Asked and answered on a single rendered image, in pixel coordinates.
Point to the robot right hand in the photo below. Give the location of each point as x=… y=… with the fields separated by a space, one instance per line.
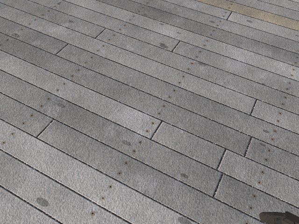
x=278 y=218

